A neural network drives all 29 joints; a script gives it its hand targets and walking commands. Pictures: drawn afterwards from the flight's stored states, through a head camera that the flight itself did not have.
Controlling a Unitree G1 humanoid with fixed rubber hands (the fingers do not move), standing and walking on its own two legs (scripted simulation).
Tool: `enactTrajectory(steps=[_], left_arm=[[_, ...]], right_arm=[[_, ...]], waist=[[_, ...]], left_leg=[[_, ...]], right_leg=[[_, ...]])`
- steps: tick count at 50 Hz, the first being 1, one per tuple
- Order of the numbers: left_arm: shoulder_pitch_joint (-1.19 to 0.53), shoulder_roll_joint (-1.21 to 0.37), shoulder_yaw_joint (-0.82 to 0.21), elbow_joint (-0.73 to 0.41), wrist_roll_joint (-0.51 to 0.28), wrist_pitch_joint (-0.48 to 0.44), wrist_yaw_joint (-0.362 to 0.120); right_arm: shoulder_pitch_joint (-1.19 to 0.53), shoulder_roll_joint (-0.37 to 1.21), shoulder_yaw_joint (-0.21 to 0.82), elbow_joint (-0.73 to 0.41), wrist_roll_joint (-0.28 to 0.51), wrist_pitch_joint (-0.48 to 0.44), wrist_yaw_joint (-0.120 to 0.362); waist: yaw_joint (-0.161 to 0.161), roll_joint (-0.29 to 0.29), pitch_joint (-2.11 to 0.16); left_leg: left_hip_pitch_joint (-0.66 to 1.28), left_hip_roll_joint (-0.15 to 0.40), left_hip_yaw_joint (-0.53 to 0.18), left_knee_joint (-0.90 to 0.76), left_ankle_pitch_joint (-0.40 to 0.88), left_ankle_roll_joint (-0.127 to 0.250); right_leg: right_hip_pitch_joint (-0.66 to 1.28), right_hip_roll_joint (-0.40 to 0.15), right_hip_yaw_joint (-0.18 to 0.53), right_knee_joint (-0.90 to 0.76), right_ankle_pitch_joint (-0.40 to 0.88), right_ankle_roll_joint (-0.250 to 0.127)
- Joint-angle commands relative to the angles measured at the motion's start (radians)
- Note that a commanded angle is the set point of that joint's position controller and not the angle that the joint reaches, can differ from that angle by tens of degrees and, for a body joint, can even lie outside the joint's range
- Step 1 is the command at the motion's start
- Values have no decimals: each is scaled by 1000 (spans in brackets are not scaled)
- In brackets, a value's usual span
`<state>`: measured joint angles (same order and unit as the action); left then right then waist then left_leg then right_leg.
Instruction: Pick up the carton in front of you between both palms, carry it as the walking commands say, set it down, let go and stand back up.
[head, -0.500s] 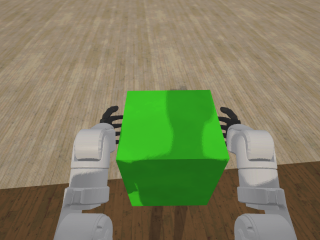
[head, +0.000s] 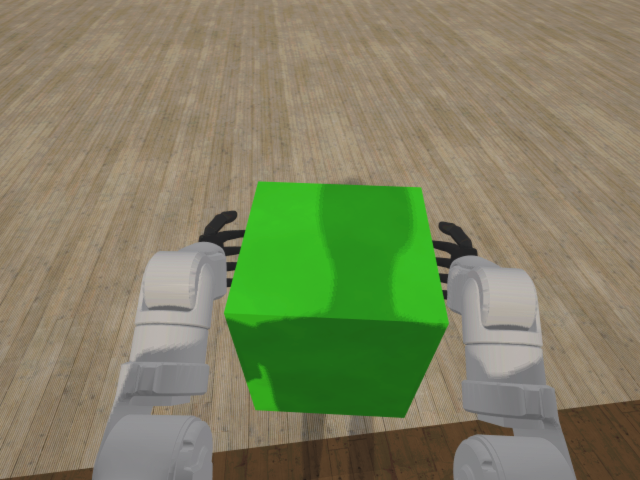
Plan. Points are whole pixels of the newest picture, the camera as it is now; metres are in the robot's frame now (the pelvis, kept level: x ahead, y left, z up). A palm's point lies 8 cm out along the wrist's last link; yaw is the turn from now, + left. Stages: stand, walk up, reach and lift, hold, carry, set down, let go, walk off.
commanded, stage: carry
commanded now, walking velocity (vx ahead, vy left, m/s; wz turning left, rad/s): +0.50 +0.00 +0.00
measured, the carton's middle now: (334, 304) +0.36 +0.01 +0.05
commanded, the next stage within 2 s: none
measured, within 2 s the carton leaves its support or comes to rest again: neither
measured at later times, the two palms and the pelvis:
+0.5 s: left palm (263, 148) +0.68 +0.14 +0.10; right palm (425, 153) +0.68 -0.16 +0.10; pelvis +0.32 -0.01 -0.05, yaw +2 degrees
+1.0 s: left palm (266, 100) +0.99 +0.18 +0.05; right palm (384, 105) +0.99 -0.11 +0.05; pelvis +0.64 +0.02 -0.07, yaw +0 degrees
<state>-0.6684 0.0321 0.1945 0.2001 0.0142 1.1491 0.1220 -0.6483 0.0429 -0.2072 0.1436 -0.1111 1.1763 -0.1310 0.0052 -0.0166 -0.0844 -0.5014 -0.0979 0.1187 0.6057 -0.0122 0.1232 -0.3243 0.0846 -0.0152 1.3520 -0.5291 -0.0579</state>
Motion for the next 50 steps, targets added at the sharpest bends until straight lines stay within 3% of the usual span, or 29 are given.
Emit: enactTrajectory(steps=[1,2,4,9,11,16,18,20,21,22,23,24,25,26,27,28,30,31,33,35,38,43,44,45,46,47,48,49,50], left_arm=[[-724,-1133,-615,-143,-395,12,-241],[-722,-1149,-603,-170,-384,6,-229],[-690,-1156,-593,-203,-355,-1,-208],[-579,-1147,-625,-223,-306,-24,-184],[-572,-1136,-648,-248,-304,-31,-182],[-590,-1085,-695,-308,-321,-24,-177],[-566,-1051,-690,-292,-315,-7,-180],[-534,-1013,-668,-251,-302,8,-186],[-526,-997,-653,-230,-294,15,-190],[-527,-986,-638,-210,-287,20,-195],[-512,-967,-614,-183,-278,26,-201],[-517,-940,-585,-151,-270,31,-204],[-520,-916,-557,-98,-262,39,-205],[-530,-969,-575,-91,-292,35,-213],[-591,-1037,-603,-131,-341,32,-224],[-687,-1091,-631,-183,-388,32,-236],[-772,-1164,-672,-235,-442,26,-241],[-784,-1185,-678,-244,-460,19,-244],[-762,-1201,-682,-247,-471,10,-249],[-721,-1204,-684,-244,-469,1,-253],[-686,-1186,-689,-263,-463,-10,-257],[-608,-1115,-689,-262,-439,-3,-249],[-585,-1102,-685,-245,-428,0,-249],[-562,-1092,-680,-225,-418,2,-249],[-553,-1087,-676,-207,-409,4,-249],[-562,-1083,-674,-189,-401,5,-252],[-566,-1086,-669,-172,-393,5,-255],[-554,-1110,-664,-130,-383,12,-256],[-534,-1103,-648,-121,-371,13,-254]], right_arm=[[-717,1037,623,-101,460,-13,243],[-800,1092,664,-155,511,-17,252],[-845,1144,696,-201,572,-27,259],[-731,1144,703,-203,569,-48,267],[-702,1130,708,-207,559,-56,269],[-657,1059,718,-241,543,-54,262],[-616,1020,711,-217,528,-44,258],[-587,991,698,-173,517,-33,260],[-582,984,693,-152,513,-29,262],[-596,978,687,-132,511,-24,266],[-630,968,680,-112,512,-19,269],[-654,986,675,-81,516,-7,270],[-658,991,646,-47,511,7,262],[-672,977,634,-72,496,10,255],[-719,988,629,-95,494,8,247],[-738,1009,613,-108,482,2,238],[-736,1028,597,-146,453,-4,218],[-719,1039,599,-145,443,-8,211],[-683,1052,607,-150,428,-20,200],[-660,1051,620,-161,415,-30,191],[-653,1040,650,-192,408,-42,181],[-617,993,679,-208,407,-29,179],[-597,983,678,-195,404,-23,183],[-583,974,672,-179,401,-18,189],[-562,968,662,-153,396,-15,195],[-541,963,650,-129,390,-16,203],[-529,944,634,-115,382,-16,211],[-527,929,614,-71,375,-17,215],[-493,962,623,-46,391,-22,224]], waist=[[-60,17,-425],[-43,-4,-384],[-28,33,-368],[-64,104,-412],[-75,111,-409],[-112,104,-350],[-121,110,-325],[-94,116,-331],[-64,125,-347],[-11,102,-371],[56,52,-376],[53,-179,-433],[77,-221,-542],[104,-161,-581],[75,-58,-484],[44,19,-406],[22,34,-349],[22,4,-342],[32,-60,-364],[54,-77,-384],[75,-82,-376],[99,-90,-330],[95,-93,-328],[66,-106,-339],[10,-118,-372],[-53,-90,-418],[-49,55,-484],[-63,249,-590],[-78,243,-637]], left_leg=[[653,381,-633,-178,-43,173],[556,382,-603,-190,-5,151],[440,342,-526,-221,-13,86],[625,301,-370,-129,535,37],[685,270,-322,-111,650,14],[723,178,-222,-78,655,-19],[703,158,-194,-40,587,-23],[637,153,-161,67,580,-38],[601,158,-147,156,582,-47],[521,153,-99,312,522,-65],[327,128,-68,492,280,-76],[7,34,-64,716,-486,-105],[-278,-1,-166,965,-675,-134],[-372,46,-196,1030,-621,-108],[-368,89,-191,922,-551,-76],[-329,106,-178,818,-487,-70],[-198,140,-163,686,-425,-88],[-180,141,-142,648,-384,-100],[-243,157,-121,584,-305,-112],[-327,158,-102,530,-236,-118],[-353,141,-69,392,-150,-112],[-220,60,19,23,48,-78],[-123,40,36,-66,102,-63],[10,17,52,-128,138,-49],[183,13,65,-189,181,-39],[381,58,40,-227,231,-35],[648,276,-189,-88,553,-3],[951,524,-567,-37,597,184],[957,508,-697,-138,170,226]], right_leg=[[-464,-70,63,77,40,-4],[-427,-83,64,5,67,-8],[-343,-107,52,-135,94,4],[-459,-118,0,-322,305,21],[-492,-110,-25,-400,395,15],[-412,-42,-116,-716,632,-4],[-321,-20,-136,-858,749,-21],[-133,5,-148,-948,846,-41],[-27,-3,-138,-976,850,-50],[127,-35,-123,-1043,883,-56],[324,-119,-54,-999,949,-52],[615,-356,215,-736,1448,-135],[853,-517,507,-711,1366,-330],[794,-529,622,-810,752,-400],[618,-432,572,-897,458,-325],[469,-393,495,-938,430,-268],[251,-352,405,-979,444,-210],[217,-325,362,-987,482,-198],[286,-302,294,-948,684,-191],[388,-288,255,-906,861,-173],[450,-250,191,-876,991,-147],[488,-184,86,-830,1069,-115],[462,-181,60,-819,1091,-100],[422,-185,39,-777,1149,-82],[377,-183,3,-682,1185,-51],[291,-170,-53,-522,1082,-15],[57,-141,-46,-339,582,23],[-276,-19,0,-62,-48,67],[-391,-21,58,58,-40,42]])
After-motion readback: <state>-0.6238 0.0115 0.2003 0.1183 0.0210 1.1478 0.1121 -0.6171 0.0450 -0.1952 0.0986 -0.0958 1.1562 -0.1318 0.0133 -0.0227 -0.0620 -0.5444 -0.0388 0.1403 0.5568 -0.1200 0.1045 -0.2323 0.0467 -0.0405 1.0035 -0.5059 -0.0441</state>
